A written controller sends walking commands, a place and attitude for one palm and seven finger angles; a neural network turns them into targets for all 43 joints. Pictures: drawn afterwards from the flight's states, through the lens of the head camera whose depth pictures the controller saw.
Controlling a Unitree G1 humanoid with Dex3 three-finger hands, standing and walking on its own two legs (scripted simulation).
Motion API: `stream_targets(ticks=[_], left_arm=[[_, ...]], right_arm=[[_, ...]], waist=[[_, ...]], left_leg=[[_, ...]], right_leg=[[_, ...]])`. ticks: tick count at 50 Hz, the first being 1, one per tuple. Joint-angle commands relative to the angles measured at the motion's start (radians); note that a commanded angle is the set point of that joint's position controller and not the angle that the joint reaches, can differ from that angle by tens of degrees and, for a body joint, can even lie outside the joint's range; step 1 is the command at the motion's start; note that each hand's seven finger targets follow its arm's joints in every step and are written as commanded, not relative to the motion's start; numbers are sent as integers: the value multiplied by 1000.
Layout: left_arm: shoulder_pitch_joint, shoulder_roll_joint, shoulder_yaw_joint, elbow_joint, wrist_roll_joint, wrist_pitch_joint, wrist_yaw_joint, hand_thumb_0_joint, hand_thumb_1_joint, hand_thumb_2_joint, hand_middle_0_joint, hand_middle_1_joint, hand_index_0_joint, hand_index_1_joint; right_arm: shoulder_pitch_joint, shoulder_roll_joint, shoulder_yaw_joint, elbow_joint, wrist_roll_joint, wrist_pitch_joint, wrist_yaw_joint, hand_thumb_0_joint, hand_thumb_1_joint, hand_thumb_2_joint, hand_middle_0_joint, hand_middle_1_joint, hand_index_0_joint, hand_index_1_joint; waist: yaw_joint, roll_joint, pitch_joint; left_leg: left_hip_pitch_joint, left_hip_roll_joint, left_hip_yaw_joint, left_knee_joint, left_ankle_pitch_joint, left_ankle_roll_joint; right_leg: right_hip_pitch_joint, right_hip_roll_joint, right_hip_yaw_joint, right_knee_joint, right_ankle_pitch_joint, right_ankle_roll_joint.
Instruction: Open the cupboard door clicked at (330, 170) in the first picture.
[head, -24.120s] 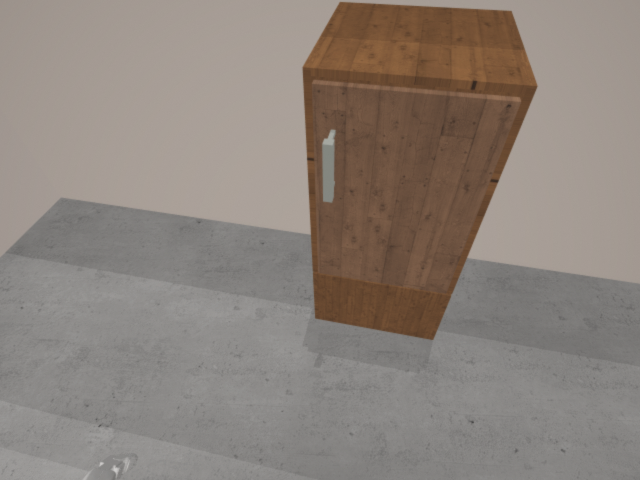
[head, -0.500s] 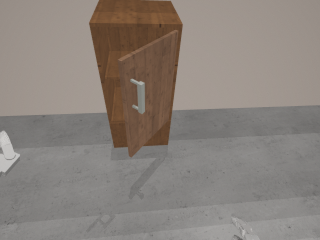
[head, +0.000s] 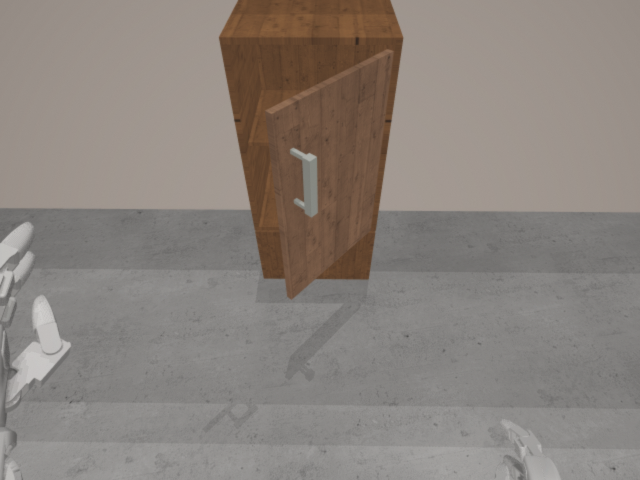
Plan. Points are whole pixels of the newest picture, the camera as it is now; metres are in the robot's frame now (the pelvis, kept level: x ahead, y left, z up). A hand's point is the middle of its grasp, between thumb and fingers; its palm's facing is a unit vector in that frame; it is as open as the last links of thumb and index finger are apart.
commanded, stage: stop stepping back and stand still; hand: left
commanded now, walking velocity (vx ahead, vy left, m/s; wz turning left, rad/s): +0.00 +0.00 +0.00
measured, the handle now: (303, 182) +0.69 +0.09 -0.05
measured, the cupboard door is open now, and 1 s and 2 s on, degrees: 48 48 48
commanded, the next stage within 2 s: let the arm hang, fingers relaxed in 0.04 s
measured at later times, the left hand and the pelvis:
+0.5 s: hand out of the picture +0.06 +0.20 -0.18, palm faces +0.09 -0.98 -0.15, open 6.9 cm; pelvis -0.01 +0.03 -0.01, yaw +2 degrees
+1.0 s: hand out of the picture -0.03 +0.23 -0.18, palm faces +0.04 -0.98 -0.21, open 7.4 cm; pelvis -0.02 +0.05 +0.00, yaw +0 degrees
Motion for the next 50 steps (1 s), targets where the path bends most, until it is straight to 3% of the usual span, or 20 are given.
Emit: stream_targets(ticks=[1, 2, 3, 5, 6, 7, 8, 9, 10, 13, 16, 18, 21, 23, 26, 28, 29, 33, 42, 50], left_arm=[[-61, 258, 211, -311, -24, -86, 46, 0, 900, 900, -200, -300, -200, -300], [-63, 257, 216, -307, -24, -84, 45, 0, 900, 900, -200, -300, -200, -300], [-52, 252, 212, -285, -27, -78, 38, 0, 900, 900, -200, -300, -200, -300], [0, 245, 214, -226, -34, -62, 24, 0, 900, 900, -200, -300, -200, -300], [4, 239, 208, -203, -34, -57, 20, 0, 900, 900, -200, -300, -200, -300], [-72, 99, -221, 517, 64, 107, -146, 0, 900, 900, -200, -300, -200, -300], [-65, 63, -205, 566, 41, 168, -173, 0, 900, 900, -200, -300, -200, -300], [-75, 54, -207, 567, 41, 179, -183, 0, 900, 900, -200, -300, -200, -300], [-117, 28, -218, 598, 37, 185, -184, 0, 900, 900, -200, -300, -200, -300], [-236, 35, -252, 750, 35, 196, -184, 0, 900, 900, -200, -300, -200, -300], [-287, 24, -277, 923, 28, 205, -171, 0, 900, 900, -200, -300, -200, -300], [-298, 19, -290, 1027, 22, 210, -162, 0, 900, 900, -200, -300, -200, -300], [-297, -2, -303, 1171, 16, 209, -152, 0, 900, 900, -200, -300, -200, -300], [-275, -14, -309, 1261, 13, 207, -151, 0, 900, 900, -200, -300, -200, -300], [-265, -49, -298, 1334, 17, 207, -148, 0, 900, 900, -200, -300, -200, -300], [-270, -54, -305, 1380, 14, 206, -150, 0, 900, 900, -200, -300, -200, -300], [-276, -50, -306, 1396, 15, 207, -150, 0, 900, 900, -200, -300, -200, -300], [-268, -68, -316, 1468, 13, 208, -151, 0, 900, 900, -200, -300, -200, -300], [-228, -80, -321, 1543, 11, 199, -143, 0, 900, 900, -200, -300, -200, -300], [-203, -105, -325, 1570, 13, 198, -137, 0, 900, 900, -200, -300, -200, -300]], right_arm=[[-92, -98, -31, -173, 2, -42, -1, 0, -900, -900, 200, 300, 200, 300], [-93, -105, -31, -175, 11, -40, 7, 0, -900, -900, 200, 300, 200, 300], [-94, -109, -35, -177, 19, -39, 15, 0, -900, -900, 200, 300, 200, 300], [-95, -82, -19, -168, 21, -31, 16, 0, -900, -900, 200, 300, 200, 300], [-90, -81, -16, -165, 24, -27, 20, 0, -900, -900, 200, 300, 200, 300], [-146, -241, -61, 26, 18, -35, 104, 0, -900, -900, 200, 300, 200, 300], [-58, -190, -62, 21, 18, 20, 98, 0, -900, -900, 200, 300, 200, 300], [-25, -176, -58, 13, 13, 33, 90, 0, -900, -900, 200, 300, 200, 300], [-12, -158, -44, 16, 9, 50, 90, 0, -900, -900, 200, 300, 200, 300], [-40, -142, -19, 30, -4, 89, 90, 0, -900, -900, 200, 300, 200, 300], [-51, -129, -3, 79, -18, 109, 85, 0, -900, -900, 200, 300, 200, 300], [-54, -117, 9, 130, -19, 113, 78, 0, -900, -900, 200, 300, 200, 300], [-50, -85, 25, 202, -16, 119, 71, 0, -900, -900, 200, 300, 200, 300], [-33, -62, 32, 251, -11, 121, 66, 0, -900, -900, 200, 300, 200, 300], [13, -37, 22, 297, -14, 129, 60, 0, -900, -900, 200, 300, 200, 300], [38, -30, 22, 330, -12, 133, 59, 0, -900, -900, 200, 300, 200, 300], [52, -29, 19, 338, -9, 134, 59, 0, -900, -900, 200, 300, 200, 300], [103, -27, 18, 390, -10, 135, 57, 0, -900, -900, 200, 300, 200, 300], [153, 3, 24, 459, -7, 124, 56, 0, -900, -900, 200, 300, 200, 300], [169, 35, 30, 490, -6, 120, 51, 0, -900, -900, 200, 300, 200, 300]], waist=[[-7, 180, -85], [-6, 200, -94], [-2, 156, -106], [-24, 176, -72], [-28, 147, -56], [-34, 73, -8], [-26, 40, -82], [-32, -26, -77], [-30, -47, -91], [-25, -227, -35], [-14, -179, -32], [-9, -40, -63], [-1, 159, -71], [-1, 219, -62], [-5, 234, -27], [-7, 203, 21], [-6, 131, 58], [-11, 21, 134], [-12, 3, 96], [-11, 34, 144]], left_leg=[[66, 131, -180, -145, 148, 59], [84, 179, -223, -105, 284, 70], [67, 179, -201, -70, 383, 53], [-71, 110, -104, -35, 339, 10], [-114, 86, -79, -17, 297, -8], [-178, 64, -55, 143, 417, -24], [-96, 72, -83, 135, 383, -33], [-81, 69, -86, 138, 408, -32], [-94, 68, -96, 120, 360, -19], [-103, 56, -119, 65, 261, 3], [-67, 67, -151, -4, 339, 6], [-33, 76, -155, -38, 406, 0], [-15, 81, -146, -95, 373, -6], [-17, 78, -138, -117, 296, -7], [-36, 79, -142, -140, 188, -5], [-65, 82, -148, -166, 126, -5], [-73, 88, -156, -174, 115, -4], [-86, 86, -155, -208, 30, 4], [-30, 81, -129, -209, 78, 9], [-43, 83, -128, -214, 101, 6]], right_leg=[[78, -97, 204, 38, 8, 106], [47, -67, 167, 95, 89, 120], [70, -54, 160, 105, 134, 123], [187, -72, 177, 63, 261, 87], [221, -90, 197, 61, 319, 76], [113, -202, 158, 177, 584, 46], [88, -216, 224, 155, 598, 6], [86, -207, 203, 153, 606, 6], [72, -210, 152, 153, 514, 10], [46, -194, 142, 104, 315, 28], [89, -168, 145, 89, 298, 45], [139, -155, 138, 90, 319, 60], [189, -132, 136, 44, 210, 65], [205, -128, 134, 4, 151, 61], [204, -126, 112, -44, 99, 54], [194, -122, 112, -67, 61, 52], [178, -120, 107, -73, 47, 53], [129, -120, 120, -103, -26, 55], [121, -126, 132, -97, -4, 57], [100, -124, 131, -86, 21, 60]])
